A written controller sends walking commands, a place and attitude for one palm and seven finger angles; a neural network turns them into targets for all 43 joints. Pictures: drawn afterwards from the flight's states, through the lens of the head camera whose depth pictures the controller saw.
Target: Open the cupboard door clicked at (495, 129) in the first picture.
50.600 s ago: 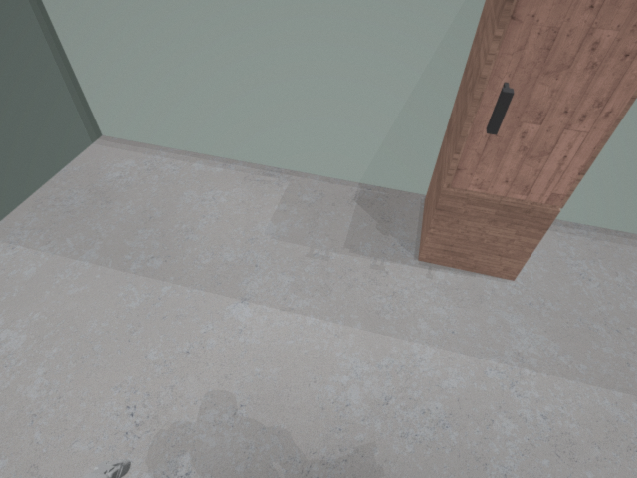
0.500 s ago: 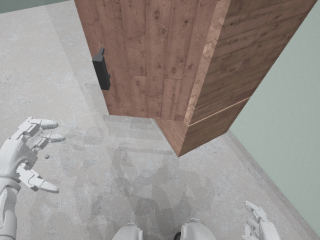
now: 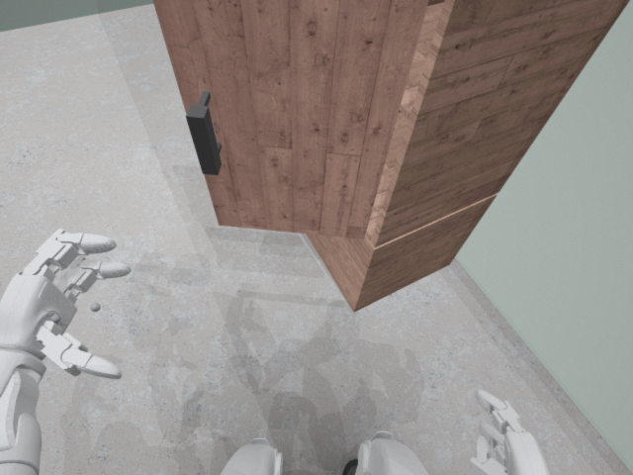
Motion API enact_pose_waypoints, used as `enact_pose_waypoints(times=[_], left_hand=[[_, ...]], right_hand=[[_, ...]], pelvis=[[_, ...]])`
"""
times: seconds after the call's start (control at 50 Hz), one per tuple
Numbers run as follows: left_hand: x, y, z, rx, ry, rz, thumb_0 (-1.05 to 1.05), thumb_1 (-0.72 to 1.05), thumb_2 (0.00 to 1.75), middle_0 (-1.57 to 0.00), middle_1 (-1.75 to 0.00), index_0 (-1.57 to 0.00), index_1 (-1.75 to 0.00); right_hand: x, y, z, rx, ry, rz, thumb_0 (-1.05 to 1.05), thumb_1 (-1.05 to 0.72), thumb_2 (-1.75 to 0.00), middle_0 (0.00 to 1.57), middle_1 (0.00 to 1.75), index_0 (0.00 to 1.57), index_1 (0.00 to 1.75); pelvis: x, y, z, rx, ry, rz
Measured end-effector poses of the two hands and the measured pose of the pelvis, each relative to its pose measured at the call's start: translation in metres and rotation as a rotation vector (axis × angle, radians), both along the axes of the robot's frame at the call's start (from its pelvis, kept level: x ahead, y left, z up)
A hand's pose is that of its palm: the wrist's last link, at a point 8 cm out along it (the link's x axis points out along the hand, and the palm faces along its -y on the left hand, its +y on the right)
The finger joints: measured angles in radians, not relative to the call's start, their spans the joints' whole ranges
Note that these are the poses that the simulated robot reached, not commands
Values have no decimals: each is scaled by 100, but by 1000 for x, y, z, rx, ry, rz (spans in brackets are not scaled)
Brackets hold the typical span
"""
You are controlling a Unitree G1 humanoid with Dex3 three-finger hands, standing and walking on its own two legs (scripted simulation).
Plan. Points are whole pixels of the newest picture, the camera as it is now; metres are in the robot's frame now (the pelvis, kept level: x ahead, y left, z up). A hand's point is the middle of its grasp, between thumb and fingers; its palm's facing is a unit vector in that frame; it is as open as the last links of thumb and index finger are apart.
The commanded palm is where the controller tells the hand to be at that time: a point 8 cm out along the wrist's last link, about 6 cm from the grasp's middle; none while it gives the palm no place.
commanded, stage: move the hooked fingers beside the handle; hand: left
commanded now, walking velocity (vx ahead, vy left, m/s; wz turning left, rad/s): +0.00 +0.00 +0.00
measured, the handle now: (208, 133) +0.60 +0.21 +0.03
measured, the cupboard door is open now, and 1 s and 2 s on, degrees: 57 57 57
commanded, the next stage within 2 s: none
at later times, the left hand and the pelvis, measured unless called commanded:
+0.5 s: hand (120, 242) +0.38 +0.27 +0.05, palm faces -0.04 -1.00 -0.02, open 14.0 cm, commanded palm +0.36 +0.33 +0.05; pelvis +0.00 +0.00 -0.01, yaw -1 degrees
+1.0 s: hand (141, 192) +0.46 +0.27 +0.05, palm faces -0.05 -1.00 -0.01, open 14.0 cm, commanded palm +0.44 +0.32 +0.04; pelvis +0.00 +0.01 -0.01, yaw -2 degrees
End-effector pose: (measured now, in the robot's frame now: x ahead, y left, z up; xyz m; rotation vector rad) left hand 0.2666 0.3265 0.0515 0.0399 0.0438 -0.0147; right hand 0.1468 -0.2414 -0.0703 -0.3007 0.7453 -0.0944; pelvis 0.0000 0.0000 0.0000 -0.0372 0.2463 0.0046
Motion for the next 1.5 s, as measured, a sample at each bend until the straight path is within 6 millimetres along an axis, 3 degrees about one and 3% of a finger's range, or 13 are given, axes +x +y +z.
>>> enact_pose_waypoints(times=[0.24, 0.6, 1.14, 1.5], left_hand=[[39, 1, 1, -11, -24, -12, -1, -50, 30, -30, -120, -30, -120], [112, 4, -10, -36, 4, -22, -1, -50, 30, -30, -120, -30, -120], [189, 2, -5, -35, 1, -29, -1, -50, 30, -30, -120, -30, -120], [249, 2, -7, -29, 7, -37, -1, -50, 30, -30, -120, -30, -120]], right_hand=[[-10, -10, -9, -30, 40, -24, 1, -90, -89, 21, 30, 21, 30], [-68, -23, -26, -63, 256, -123, 1, -90, -89, 21, 30, 21, 30], [-120, -13, -33, -77, 489, -214, 1, -90, -89, 21, 30, 21, 30], [-167, -12, -37, -116, 657, -274, 1, -90, -89, 21, 30, 21, 30]], pelvis=[[-3, -3, -6, -1, 23, -1], [-3, 2, -12, -2, 89, -24], [-1, 14, -17, -22, 149, -34], [-5, 16, -31, -46, 233, -34]])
